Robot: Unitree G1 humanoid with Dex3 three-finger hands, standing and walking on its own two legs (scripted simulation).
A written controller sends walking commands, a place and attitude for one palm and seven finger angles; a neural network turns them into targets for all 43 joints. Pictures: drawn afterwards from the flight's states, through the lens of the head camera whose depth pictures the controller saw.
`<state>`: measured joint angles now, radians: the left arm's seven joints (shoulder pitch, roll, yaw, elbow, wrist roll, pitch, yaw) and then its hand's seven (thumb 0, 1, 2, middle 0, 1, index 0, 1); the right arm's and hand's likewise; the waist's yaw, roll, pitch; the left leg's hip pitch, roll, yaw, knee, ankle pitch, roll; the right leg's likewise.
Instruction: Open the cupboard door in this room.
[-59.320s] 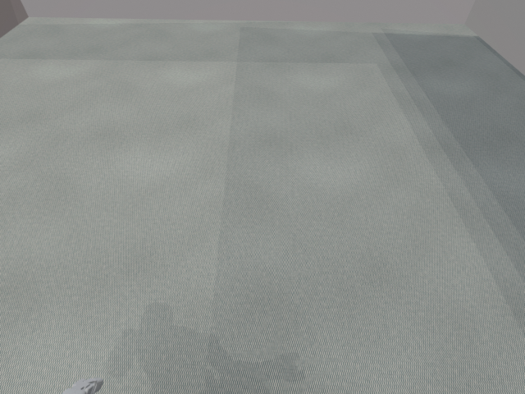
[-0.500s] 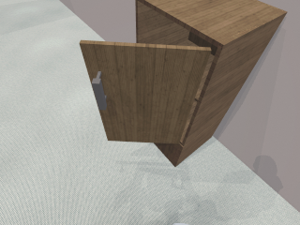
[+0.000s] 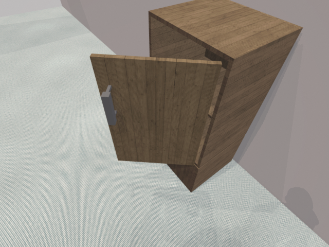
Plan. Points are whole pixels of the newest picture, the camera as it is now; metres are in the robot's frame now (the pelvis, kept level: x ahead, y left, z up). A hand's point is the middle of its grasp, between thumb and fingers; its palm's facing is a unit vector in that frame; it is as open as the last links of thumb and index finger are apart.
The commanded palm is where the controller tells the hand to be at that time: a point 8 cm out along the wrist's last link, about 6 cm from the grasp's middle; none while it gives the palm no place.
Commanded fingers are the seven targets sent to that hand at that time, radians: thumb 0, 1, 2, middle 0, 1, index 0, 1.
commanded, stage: look again from close up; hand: left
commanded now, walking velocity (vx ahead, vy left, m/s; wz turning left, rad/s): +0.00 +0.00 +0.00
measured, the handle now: (110, 105) +0.56 +0.22 -0.01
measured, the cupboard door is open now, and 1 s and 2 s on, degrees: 49 49 49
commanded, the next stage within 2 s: raise the hand with hooked fingers in 0.52 s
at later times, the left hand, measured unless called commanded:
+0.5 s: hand out of the picture -0.01 +0.19 -0.18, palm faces +0.04 -0.98 -0.20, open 7.4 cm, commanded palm none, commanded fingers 0.00 0.90 0.90 -0.20 -0.30 -0.20 -0.30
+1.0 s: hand (85, 242) +0.15 +0.20 -0.06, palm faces -0.01 -1.00 +0.00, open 8.3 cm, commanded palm +0.10 +0.27 -0.06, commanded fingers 0.00 0.43 0.70 -0.23 -0.60 -0.23 -0.60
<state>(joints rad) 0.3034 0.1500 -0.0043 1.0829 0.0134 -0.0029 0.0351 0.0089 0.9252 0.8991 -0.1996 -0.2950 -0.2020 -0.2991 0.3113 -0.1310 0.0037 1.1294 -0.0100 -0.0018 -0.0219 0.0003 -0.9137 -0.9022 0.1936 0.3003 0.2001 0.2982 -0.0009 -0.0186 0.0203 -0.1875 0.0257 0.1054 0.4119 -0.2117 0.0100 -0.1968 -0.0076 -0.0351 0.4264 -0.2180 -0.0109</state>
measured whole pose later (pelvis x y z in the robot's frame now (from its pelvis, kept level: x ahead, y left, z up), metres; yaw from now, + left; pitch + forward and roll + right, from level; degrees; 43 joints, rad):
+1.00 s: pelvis -0.03 +0.00 -0.09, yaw +4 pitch +11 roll +0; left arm 0.39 0.21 0.15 0.19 -0.27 -0.52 -0.39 0.01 0.66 0.79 -0.22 -0.46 -0.22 -0.46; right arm 0.17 -0.28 -0.06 0.49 0.03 -0.27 0.00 0.01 -0.90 -0.90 0.20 0.30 0.20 0.30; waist -0.01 -0.03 -0.14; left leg -0.84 0.00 0.04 1.12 -0.47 0.03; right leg -0.81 -0.02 -0.04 1.13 -0.50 -0.01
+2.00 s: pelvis -0.01 +0.02 -0.07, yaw +5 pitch +13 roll -4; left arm 0.14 0.40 0.38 0.23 -0.36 -0.28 -0.50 -0.01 -0.45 0.32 -0.30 -1.17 -0.30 -1.17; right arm 0.26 -0.26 0.05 0.50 0.04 -0.22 -0.05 0.01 -0.90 -0.90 0.20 0.30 0.21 0.30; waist 0.00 0.03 -0.12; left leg -0.80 0.01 -0.01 1.06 -0.48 0.04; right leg -0.73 0.00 -0.08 0.98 -0.48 0.00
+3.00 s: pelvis -0.01 +0.01 -0.07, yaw +5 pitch +13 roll -3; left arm -0.13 0.45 0.43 0.51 -0.35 -0.28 -0.58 -0.01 -0.50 0.30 -0.30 -1.20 -0.30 -1.20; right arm 0.28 -0.29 0.04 0.54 0.05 -0.18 -0.08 0.01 -0.90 -0.90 0.20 0.30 0.21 0.30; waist -0.01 0.02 -0.11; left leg -0.79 0.02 -0.01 1.02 -0.46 0.03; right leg -0.72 0.00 -0.08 0.96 -0.46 -0.01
